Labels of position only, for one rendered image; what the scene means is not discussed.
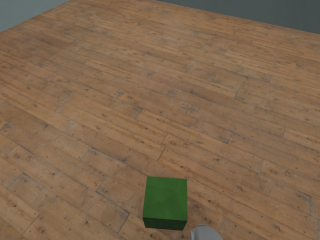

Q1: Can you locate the carton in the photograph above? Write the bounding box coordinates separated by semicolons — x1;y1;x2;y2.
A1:
142;176;188;231

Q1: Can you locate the robot right thigh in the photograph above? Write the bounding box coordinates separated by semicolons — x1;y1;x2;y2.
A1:
190;226;223;240

